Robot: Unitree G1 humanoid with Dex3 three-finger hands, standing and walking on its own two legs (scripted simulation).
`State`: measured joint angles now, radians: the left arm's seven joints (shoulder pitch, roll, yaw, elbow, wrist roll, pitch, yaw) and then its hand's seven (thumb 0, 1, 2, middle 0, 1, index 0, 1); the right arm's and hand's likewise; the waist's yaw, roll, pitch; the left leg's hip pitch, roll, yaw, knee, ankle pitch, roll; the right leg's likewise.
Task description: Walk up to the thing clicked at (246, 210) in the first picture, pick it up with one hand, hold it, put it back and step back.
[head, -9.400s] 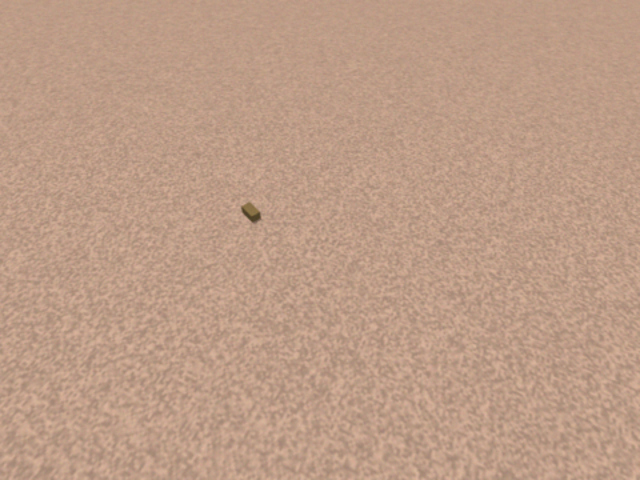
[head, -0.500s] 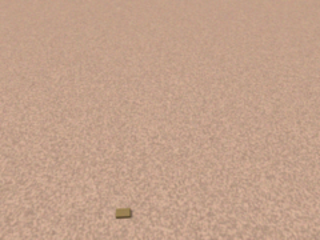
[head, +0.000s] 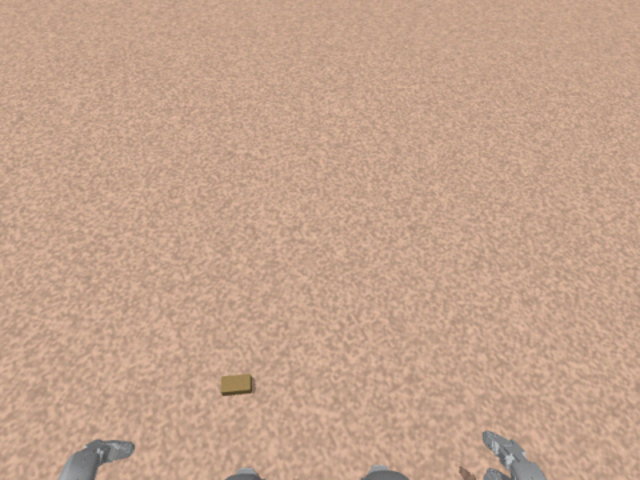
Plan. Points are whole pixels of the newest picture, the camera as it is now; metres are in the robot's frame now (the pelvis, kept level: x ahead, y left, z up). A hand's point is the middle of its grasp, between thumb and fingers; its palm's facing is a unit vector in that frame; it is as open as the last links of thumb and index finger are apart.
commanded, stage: rise first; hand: left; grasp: from above
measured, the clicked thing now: (236, 384) +0.43 +0.21 -0.71
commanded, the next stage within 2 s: none
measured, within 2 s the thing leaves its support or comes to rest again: neither
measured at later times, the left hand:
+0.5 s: hand out of the picture +0.14 +0.27 -0.24, palm faces -0.28 -0.78 -0.57, open 11.8 cm
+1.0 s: hand (180, 422) +0.28 +0.27 -0.44, palm faces -0.45 -0.28 -0.85, open 12.1 cm
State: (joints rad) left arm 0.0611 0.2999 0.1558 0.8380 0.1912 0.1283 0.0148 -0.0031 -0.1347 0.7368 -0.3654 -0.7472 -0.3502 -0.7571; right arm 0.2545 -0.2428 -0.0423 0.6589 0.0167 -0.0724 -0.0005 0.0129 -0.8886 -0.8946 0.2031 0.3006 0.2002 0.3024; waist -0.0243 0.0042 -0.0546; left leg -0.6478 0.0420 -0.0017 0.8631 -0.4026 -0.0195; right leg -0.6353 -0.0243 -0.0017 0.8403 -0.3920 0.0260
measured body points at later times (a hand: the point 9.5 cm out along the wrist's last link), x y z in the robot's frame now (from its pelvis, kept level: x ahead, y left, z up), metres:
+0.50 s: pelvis -0.02 +0.01 -0.10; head +0.10 +0.02 +0.34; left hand +0.15 +0.31 -0.20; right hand +0.18 -0.24 -0.18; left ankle +0.01 +0.13 -0.70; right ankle +0.01 -0.14 -0.70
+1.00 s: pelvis -0.08 +0.00 -0.29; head +0.13 +0.01 +0.11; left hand +0.30 +0.28 -0.39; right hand +0.06 -0.28 -0.43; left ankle +0.01 +0.13 -0.70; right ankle +0.01 -0.14 -0.70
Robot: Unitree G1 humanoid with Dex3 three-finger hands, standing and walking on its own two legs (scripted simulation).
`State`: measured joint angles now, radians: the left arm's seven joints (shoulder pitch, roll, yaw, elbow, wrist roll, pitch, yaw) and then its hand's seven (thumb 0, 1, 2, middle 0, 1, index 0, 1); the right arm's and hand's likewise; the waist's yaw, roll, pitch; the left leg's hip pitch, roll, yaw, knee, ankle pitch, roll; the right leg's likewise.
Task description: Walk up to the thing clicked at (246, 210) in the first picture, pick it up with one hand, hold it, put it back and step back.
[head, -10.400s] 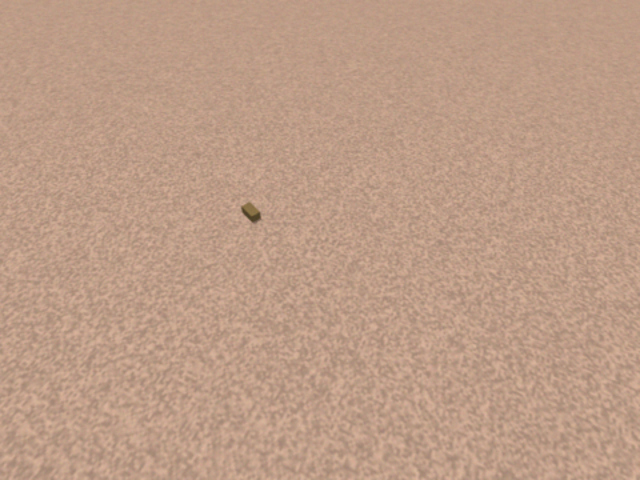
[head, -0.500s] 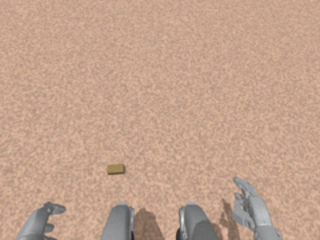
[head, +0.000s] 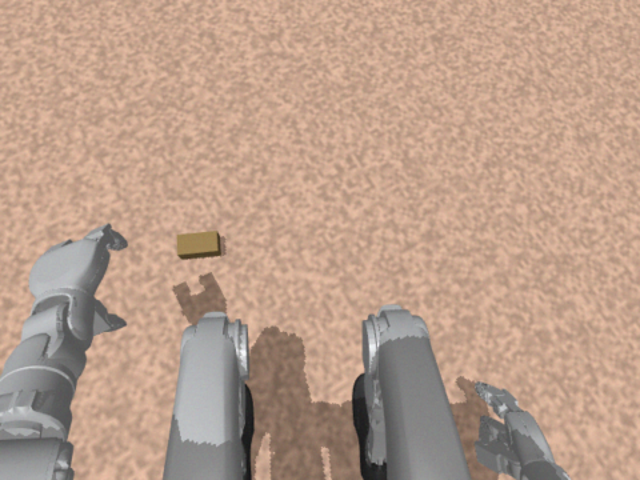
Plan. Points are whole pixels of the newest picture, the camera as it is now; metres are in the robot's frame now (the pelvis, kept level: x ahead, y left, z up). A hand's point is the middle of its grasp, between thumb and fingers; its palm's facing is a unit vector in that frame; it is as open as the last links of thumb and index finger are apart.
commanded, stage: rise first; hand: left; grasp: from above
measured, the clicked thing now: (199, 245) +0.50 +0.22 -0.42
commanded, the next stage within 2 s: none
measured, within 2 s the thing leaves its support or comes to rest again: neither
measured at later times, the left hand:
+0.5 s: hand (130, 259) +0.42 +0.29 -0.23, palm faces -0.45 -0.03 -0.89, open 12.3 cm
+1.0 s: hand (146, 249) +0.45 +0.28 -0.27, palm faces -0.45 -0.04 -0.89, open 12.1 cm
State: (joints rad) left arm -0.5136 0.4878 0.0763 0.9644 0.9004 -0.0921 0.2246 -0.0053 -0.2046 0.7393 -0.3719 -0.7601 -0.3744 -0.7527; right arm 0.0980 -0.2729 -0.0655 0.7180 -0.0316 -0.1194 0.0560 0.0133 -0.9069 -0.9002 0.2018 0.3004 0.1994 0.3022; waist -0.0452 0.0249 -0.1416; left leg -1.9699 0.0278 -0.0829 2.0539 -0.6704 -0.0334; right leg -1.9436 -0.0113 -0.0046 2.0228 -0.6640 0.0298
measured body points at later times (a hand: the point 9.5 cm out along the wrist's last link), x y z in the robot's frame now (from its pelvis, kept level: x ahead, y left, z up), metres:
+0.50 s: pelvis -0.01 +0.01 -0.08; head +0.21 +0.06 +0.32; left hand +0.44 +0.28 -0.18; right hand +0.06 -0.27 -0.19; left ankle +0.08 +0.14 -0.41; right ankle +0.09 -0.13 -0.40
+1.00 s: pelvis +0.00 +0.01 -0.10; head +0.24 +0.05 +0.28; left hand +0.47 +0.28 -0.22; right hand +0.05 -0.27 -0.22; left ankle +0.08 +0.14 -0.41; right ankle +0.09 -0.13 -0.40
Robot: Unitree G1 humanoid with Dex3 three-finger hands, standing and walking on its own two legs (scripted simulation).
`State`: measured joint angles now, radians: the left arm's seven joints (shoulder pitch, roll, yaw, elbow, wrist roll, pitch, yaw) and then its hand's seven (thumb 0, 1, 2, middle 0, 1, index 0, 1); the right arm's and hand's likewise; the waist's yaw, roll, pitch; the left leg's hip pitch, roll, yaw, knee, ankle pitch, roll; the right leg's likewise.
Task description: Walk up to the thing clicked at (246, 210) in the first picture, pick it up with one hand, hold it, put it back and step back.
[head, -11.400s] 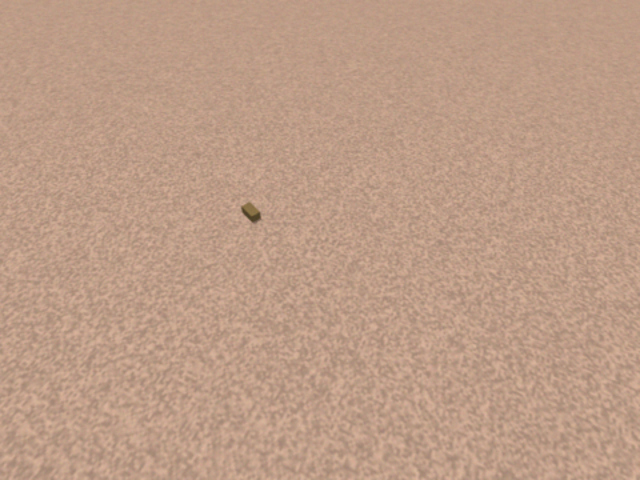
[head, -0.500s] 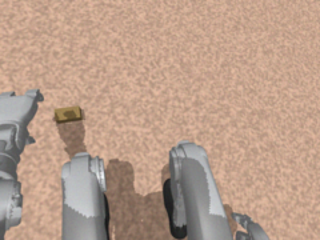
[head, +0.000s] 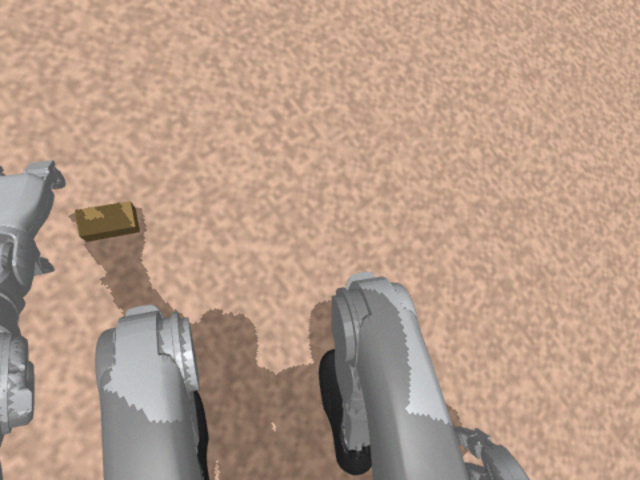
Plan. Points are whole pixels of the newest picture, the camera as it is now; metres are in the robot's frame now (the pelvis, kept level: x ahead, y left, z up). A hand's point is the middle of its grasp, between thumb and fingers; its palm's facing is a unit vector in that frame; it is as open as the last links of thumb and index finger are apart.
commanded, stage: rise first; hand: left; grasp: from above
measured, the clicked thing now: (108, 221) +0.49 +0.24 -0.32
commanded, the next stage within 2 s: approach in 1.92 s
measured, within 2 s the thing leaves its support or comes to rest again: neither
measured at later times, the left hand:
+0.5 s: hand (38, 228) +0.44 +0.29 -0.18, palm faces -0.44 -0.07 -0.89, open 12.3 cm
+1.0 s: hand (42, 224) +0.45 +0.29 -0.19, palm faces -0.43 -0.06 -0.90, open 12.0 cm
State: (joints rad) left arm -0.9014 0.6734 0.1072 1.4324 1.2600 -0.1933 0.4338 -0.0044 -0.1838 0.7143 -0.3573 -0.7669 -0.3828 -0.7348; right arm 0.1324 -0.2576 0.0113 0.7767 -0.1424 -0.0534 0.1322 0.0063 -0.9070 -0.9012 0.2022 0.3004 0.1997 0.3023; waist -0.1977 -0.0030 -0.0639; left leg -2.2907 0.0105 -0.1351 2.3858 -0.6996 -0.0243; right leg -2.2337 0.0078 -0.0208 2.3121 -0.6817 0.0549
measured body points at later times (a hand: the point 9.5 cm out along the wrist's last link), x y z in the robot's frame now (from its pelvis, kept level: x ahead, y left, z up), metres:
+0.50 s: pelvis +0.00 +0.00 -0.01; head +0.24 +0.06 +0.37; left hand +0.46 +0.29 -0.13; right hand +0.05 -0.28 -0.12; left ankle +0.07 +0.13 -0.30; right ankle +0.10 -0.14 -0.30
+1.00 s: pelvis +0.00 +0.00 -0.01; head +0.24 +0.06 +0.36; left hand +0.47 +0.29 -0.14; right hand +0.04 -0.27 -0.12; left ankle +0.07 +0.13 -0.30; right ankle +0.10 -0.13 -0.30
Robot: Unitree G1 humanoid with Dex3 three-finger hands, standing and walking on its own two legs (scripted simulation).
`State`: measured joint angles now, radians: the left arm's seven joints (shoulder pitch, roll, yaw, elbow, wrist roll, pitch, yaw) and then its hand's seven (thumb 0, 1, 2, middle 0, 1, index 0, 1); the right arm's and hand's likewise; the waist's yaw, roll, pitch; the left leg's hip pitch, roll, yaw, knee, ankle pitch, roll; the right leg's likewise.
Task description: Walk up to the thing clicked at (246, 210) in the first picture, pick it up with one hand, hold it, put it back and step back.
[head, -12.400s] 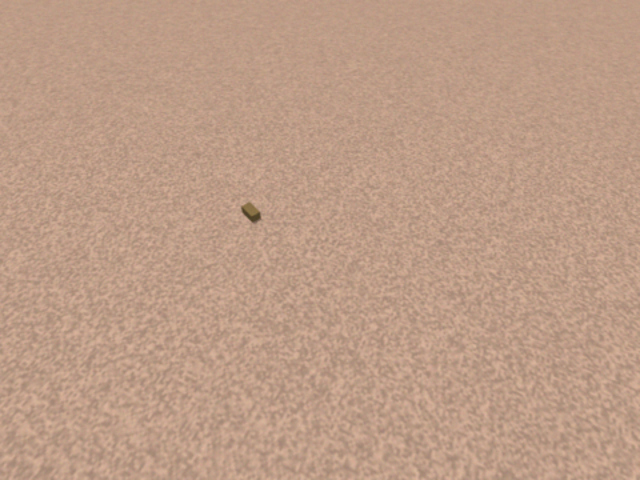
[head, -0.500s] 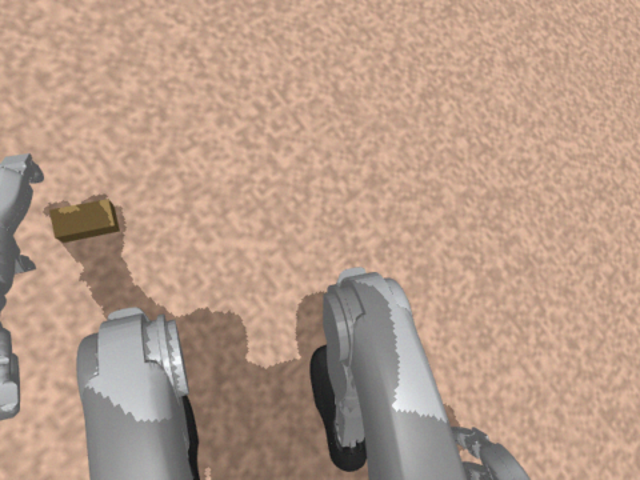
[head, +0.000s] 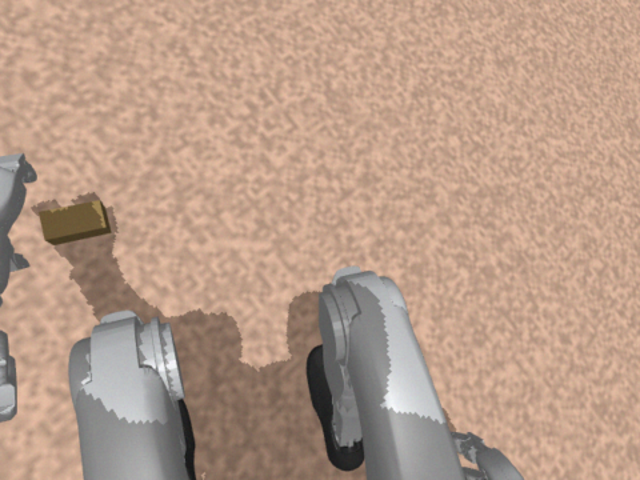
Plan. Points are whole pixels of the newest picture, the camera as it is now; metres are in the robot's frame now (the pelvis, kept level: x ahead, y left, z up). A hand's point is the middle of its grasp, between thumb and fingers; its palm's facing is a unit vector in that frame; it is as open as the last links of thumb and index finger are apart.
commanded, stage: rise first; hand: left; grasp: from above
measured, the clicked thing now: (76, 222) +0.48 +0.25 -0.30
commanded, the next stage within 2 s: approach in 0.92 s
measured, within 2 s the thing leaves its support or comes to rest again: neither
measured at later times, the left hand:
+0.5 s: hand (2, 232) +0.44 +0.30 -0.17, palm faces -0.44 -0.07 -0.90, open 11.3 cm
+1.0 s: hand (4, 231) +0.44 +0.30 -0.17, palm faces -0.44 -0.07 -0.89, open 10.6 cm
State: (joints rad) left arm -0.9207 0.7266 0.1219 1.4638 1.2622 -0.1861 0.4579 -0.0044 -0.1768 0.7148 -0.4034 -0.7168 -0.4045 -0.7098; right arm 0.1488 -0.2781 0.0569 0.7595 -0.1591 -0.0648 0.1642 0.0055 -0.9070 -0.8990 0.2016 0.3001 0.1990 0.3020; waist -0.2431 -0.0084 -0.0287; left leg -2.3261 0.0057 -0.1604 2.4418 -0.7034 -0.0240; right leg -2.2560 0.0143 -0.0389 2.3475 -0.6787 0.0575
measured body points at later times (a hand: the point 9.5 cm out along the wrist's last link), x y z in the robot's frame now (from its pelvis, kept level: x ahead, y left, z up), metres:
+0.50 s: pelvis +0.00 +0.00 +0.00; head +0.23 +0.07 +0.38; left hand +0.45 +0.30 -0.12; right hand +0.05 -0.28 -0.10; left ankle +0.07 +0.13 -0.29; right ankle +0.10 -0.13 -0.29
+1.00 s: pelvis +0.00 +0.00 +0.00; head +0.23 +0.07 +0.38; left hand +0.46 +0.30 -0.12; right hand +0.05 -0.27 -0.10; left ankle +0.07 +0.13 -0.29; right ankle +0.10 -0.13 -0.29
